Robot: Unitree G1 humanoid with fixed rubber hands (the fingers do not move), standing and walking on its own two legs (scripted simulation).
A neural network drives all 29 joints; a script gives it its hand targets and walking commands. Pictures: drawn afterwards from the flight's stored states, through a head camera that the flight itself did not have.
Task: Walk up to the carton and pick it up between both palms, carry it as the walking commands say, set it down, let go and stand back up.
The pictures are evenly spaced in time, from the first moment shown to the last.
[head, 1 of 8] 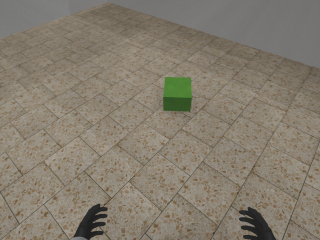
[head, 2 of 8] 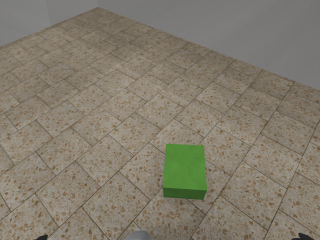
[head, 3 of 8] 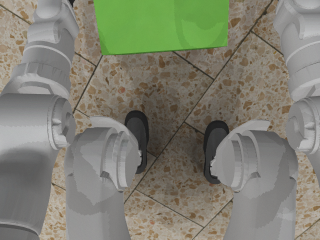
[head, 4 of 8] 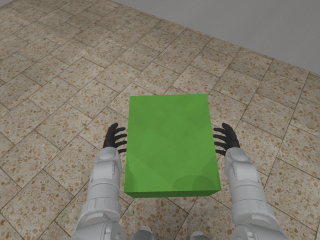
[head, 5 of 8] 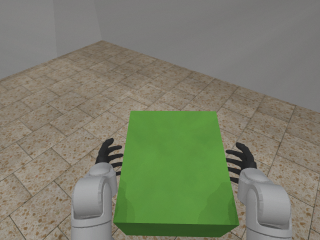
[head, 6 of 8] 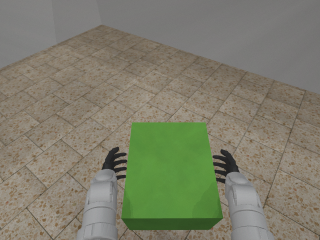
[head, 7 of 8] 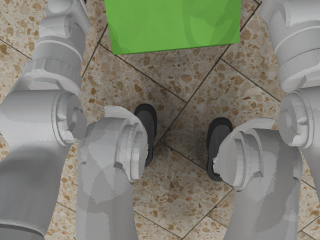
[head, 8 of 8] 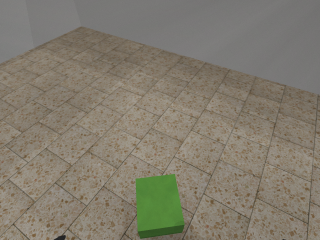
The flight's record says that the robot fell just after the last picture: no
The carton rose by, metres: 0.71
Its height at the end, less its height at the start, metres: +0.00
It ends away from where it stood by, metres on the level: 0.43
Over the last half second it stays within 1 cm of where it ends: yes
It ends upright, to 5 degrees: yes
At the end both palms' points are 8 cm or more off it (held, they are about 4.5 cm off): yes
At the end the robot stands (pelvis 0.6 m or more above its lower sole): yes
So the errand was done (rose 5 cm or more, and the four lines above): yes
